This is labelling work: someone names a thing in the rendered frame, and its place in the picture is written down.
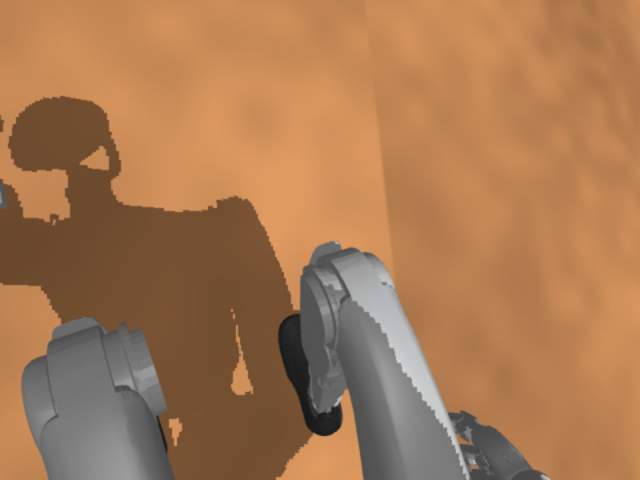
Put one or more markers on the right robot hand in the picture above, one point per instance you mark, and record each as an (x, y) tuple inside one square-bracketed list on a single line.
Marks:
[(495, 456)]

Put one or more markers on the right robot foot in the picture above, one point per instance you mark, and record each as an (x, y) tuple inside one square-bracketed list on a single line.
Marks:
[(297, 370)]

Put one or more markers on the small box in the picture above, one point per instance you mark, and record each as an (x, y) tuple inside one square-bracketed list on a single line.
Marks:
[(3, 202)]

